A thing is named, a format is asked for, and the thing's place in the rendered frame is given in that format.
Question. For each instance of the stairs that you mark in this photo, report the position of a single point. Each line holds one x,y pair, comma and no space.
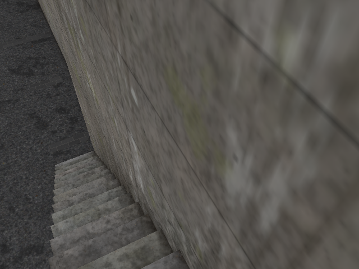
98,225

